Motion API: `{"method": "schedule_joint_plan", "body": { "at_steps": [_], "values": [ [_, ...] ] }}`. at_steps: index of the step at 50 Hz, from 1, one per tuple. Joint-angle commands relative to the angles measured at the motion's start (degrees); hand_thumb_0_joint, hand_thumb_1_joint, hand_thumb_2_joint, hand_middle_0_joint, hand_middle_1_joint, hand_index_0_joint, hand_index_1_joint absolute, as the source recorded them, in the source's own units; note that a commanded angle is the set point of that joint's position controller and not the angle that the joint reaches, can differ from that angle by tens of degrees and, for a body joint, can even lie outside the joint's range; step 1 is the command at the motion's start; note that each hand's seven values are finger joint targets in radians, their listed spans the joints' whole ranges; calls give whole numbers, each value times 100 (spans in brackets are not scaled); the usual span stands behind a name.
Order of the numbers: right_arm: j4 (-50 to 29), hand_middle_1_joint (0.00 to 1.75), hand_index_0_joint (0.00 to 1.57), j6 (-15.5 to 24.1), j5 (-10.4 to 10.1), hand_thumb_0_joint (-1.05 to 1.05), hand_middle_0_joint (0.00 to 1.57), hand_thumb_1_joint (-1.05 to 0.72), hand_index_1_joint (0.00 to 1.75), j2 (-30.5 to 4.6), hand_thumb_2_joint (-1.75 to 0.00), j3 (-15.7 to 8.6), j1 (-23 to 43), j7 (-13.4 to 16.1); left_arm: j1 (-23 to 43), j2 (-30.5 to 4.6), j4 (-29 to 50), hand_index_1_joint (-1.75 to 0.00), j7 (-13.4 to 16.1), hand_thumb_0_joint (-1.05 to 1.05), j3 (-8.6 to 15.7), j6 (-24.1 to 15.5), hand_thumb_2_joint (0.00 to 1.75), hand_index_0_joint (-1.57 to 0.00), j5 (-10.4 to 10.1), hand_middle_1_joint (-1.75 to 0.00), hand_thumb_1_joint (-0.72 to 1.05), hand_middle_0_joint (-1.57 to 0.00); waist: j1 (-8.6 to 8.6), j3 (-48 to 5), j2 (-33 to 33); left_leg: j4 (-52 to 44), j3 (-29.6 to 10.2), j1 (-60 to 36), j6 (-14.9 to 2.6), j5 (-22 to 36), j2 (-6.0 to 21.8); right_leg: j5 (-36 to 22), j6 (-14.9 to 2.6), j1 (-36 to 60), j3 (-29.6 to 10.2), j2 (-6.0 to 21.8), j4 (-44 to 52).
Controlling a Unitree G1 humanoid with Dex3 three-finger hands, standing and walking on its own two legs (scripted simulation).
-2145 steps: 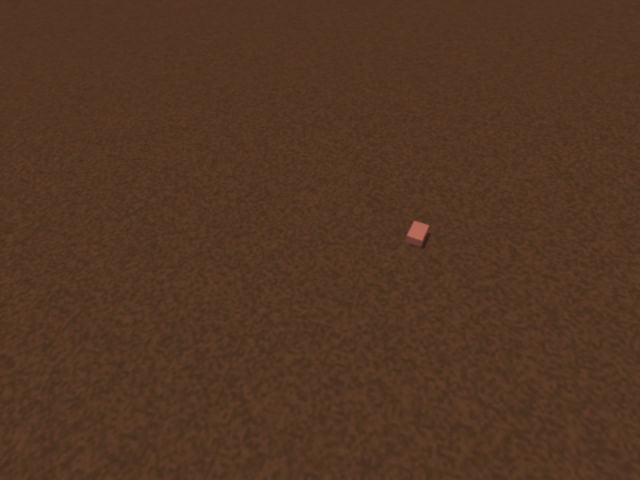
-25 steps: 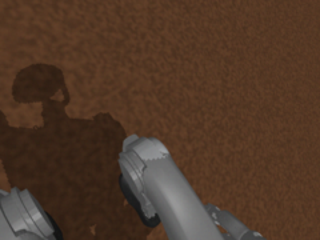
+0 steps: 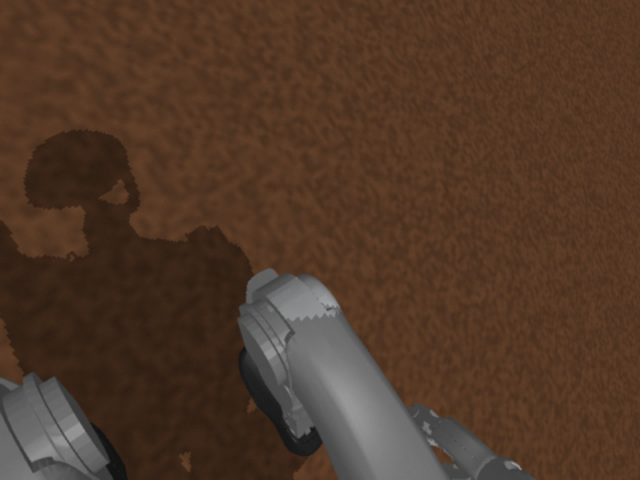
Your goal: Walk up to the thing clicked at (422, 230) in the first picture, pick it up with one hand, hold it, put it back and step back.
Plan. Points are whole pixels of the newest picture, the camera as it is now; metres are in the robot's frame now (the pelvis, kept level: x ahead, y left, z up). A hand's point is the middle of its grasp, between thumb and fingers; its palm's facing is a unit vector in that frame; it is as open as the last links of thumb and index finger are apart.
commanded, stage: close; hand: left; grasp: from above
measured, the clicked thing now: out of the picture +0.49 +0.35 -0.29
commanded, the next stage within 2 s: settle in 0.06 s
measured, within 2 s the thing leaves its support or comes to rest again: leaves its support in 0.58 s
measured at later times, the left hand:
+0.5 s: hand out of the picture +0.48 +0.34 -0.23, palm faces -0.43 -0.12 -0.89, open 9.1 cm
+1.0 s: hand out of the picture +0.47 +0.36 -0.15, palm faces -0.44 -0.09 -0.89, open 8.9 cm
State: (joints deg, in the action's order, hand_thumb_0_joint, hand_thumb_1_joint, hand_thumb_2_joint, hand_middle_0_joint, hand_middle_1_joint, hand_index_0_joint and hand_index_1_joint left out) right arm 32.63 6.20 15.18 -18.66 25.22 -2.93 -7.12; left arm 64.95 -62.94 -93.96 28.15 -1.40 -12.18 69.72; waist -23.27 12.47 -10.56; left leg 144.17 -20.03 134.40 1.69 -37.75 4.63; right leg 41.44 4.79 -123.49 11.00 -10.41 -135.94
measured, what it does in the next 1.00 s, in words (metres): stands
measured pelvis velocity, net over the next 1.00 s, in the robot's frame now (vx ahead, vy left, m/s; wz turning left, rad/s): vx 0.00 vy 0.00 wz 0.06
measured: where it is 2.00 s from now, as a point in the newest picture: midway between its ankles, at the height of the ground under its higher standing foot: (212, 460)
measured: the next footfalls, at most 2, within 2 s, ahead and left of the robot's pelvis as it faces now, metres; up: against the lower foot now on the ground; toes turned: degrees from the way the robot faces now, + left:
none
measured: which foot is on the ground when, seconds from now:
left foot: down 0.00-1.00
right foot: down 0.00-1.00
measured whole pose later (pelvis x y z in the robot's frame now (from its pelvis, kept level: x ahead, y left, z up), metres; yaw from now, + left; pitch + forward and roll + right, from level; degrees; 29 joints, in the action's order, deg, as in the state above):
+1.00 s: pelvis +0.00 +0.00 +0.01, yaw +3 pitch +30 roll -14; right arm 31.8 -1.1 8.8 -18.2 14.0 -6.8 -7.0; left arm 59.8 -52.5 -71.4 8.9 -2.1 -7.6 67.9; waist -16.4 4.3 -3.8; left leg 139.8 -15.9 136.1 1.1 -35.4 3.1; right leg 41.9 3.4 -124.5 8.7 -7.3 -134.3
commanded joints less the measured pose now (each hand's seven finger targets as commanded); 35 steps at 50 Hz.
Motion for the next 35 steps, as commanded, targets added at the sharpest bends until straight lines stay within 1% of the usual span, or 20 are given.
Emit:
{"method": "schedule_joint_plan", "body": {
  "at_steps": [1,3,5,10,13,16,17,18,19,20,22,23,24,26,29,30,31,33,34,35],
  "values": [
    [9,30,20,-49,22,0,20,-90,30,-1891,-90,-578,-949,103,1197,-1214,486,-34,123,0,83,47,28,-99,-81,-37,63,-95,-262,-3614,3071,-1187,723,-2754,-254,943,234,-1776,-482,1915,611,-79,1380],
    [42,30,20,-55,33,0,20,-90,30,-1853,-90,-547,-918,100,1118,-1153,425,-32,117,0,51,77,28,-99,-54,-36,64,-96,-262,-3627,3109,-1170,693,-2873,-250,1058,239,-1847,-482,1799,679,-77,1328],
    [-3,30,20,-52,24,0,20,-90,30,-1910,-90,-619,-888,102,1141,-1187,490,-32,124,0,96,54,28,-100,-53,-35,65,-97,-236,-3562,3287,-1276,680,-2934,-204,1049,233,-1796,-525,1721,696,-58,1254],
    [-12,30,20,-63,21,0,20,-92,30,-1893,-90,-573,-875,110,1111,-1102,338,-34,92,0,27,61,30,-107,-42,-38,67,-103,-318,-3438,3094,-1244,681,-2788,-226,848,225,-1642,-510,1647,709,-62,1329],
    [-39,30,20,-75,24,0,20,-92,30,-1909,-90,-586,-880,121,1104,-1213,347,-35,59,0,70,91,30,-111,-38,-39,72,-107,-230,-3458,3095,-1236,712,-2741,-227,757,222,-1568,-523,1685,672,-50,1358],
    [-10,30,20,-86,23,0,20,-92,30,-1935,-90,-621,-1006,118,1332,-1368,710,-35,-16,0,180,128,31,-115,-29,-39,78,-111,-208,-3774,3372,-1236,708,-3041,-210,1134,211,-1838,-529,1717,698,-31,1272],
    [-51,30,20,-82,-7,0,20,-92,30,-1929,-90,-671,-938,110,1354,-1358,828,-34,-52,0,131,148,29,-116,-25,-39,79,-111,-165,-3869,3478,-1209,722,-3127,-218,1257,229,-1930,-520,1739,647,-43,1256],
    [-26,30,20,-103,-4,0,20,-92,30,-1943,-90,-656,-961,113,1195,-1321,622,-34,-66,0,196,186,30,-117,-30,-39,81,-113,-169,-3776,3366,-1185,715,-3018,-197,1215,212,-1849,-559,1627,695,-27,1274],
    [-45,30,20,-105,0,0,20,-92,30,-1971,-90,-717,-997,110,1335,-1320,939,-34,-79,0,200,158,32,-119,-57,-39,83,-115,-170,-3815,3453,-1210,740,-3074,-196,1202,214,-1846,-561,1682,674,-30,1296],
    [-20,30,20,-124,-15,0,20,-92,30,-1935,-90,-716,-1021,102,1284,-1391,893,-35,-106,0,265,193,32,-119,-18,-39,83,-115,-150,-3853,3579,-1276,740,-3129,-187,1174,213,-1830,-559,1767,652,-24,1281],
    [-90,30,20,-109,-27,0,20,-92,30,-1960,-90,-786,-1036,89,1600,-1520,1548,-35,-179,0,367,204,33,-120,-2,-39,84,-116,-39,-4224,3809,-1176,795,-3358,-172,1492,199,-2052,-584,1775,629,-5,1250],
    [-110,30,20,-109,-49,0,20,-92,30,-1901,-90,-805,-984,68,1380,-1376,1367,-36,-235,0,292,251,35,-121,1,-40,85,-116,-10,-4160,3745,-1171,816,-3299,-189,1439,205,-1985,-590,1749,576,-18,1276],
    [-89,30,20,-128,-38,0,20,-92,30,-1936,-90,-821,-1053,58,1554,-1429,1741,-34,-258,0,360,239,34,-121,-22,-38,85,-117,-53,-4326,3879,-1179,831,-3401,-178,1570,200,-2130,-568,1893,602,-6,1296],
    [-141,30,20,-152,-82,0,20,-92,30,-1917,-90,-888,-1044,45,1326,-1404,1819,-34,-331,0,425,267,34,-122,-18,-38,86,-118,78,-4357,3938,-1194,854,-3374,-155,1559,191,-2062,-627,1835,567,3,1281],
    [-126,30,20,-211,-102,0,20,-92,30,-1913,-90,-1024,-1161,30,1326,-1399,2270,-30,-505,0,543,278,33,-123,-17,-34,87,-119,129,-4444,3932,-1147,940,-3281,-172,1519,149,-2069,-629,1874,530,31,1381],
    [-139,30,20,-248,-115,0,20,-91,30,-1873,-90,-1057,-1155,20,1403,-1388,2588,-30,-578,0,550,271,34,-123,-37,-33,87,-120,171,-4681,4004,-1148,936,-3372,-175,1520,165,-2035,-641,1924,471,24,1380],
    [-143,30,20,-262,-138,0,20,-92,30,-1905,-90,-1120,-1232,21,1457,-1378,2822,-31,-639,0,621,274,35,-124,-65,-35,89,-121,191,-4698,4048,-1186,962,-3447,-167,1579,121,-2069,-647,1866,517,55,1414],
    [-127,30,20,-317,-195,0,20,-91,30,-1819,-90,-1223,-1217,-6,1302,-1171,2932,-30,-788,0,580,323,33,-126,-118,-34,91,-122,323,-4802,4112,-1265,976,-3494,-157,1499,128,-1943,-667,1733,449,52,1398],
    [-110,30,20,-341,-238,0,20,-91,30,-1799,-90,-1295,-1257,-15,1369,-948,2973,-29,-858,0,466,331,33,-127,-141,-33,93,-123,222,-4742,4055,-1279,961,-3518,-150,1456,119,-1891,-671,1617,468,66,1406],
    [-91,30,20,-368,-262,0,20,-91,30,-1803,-90,-1319,-1339,-5,1480,-865,3119,-31,-904,0,426,336,33,-126,-160,-35,93,-121,174,-4712,4009,-1314,981,-3442,-160,1418,100,-1914,-662,1627,480,75,1457]
  ]
}}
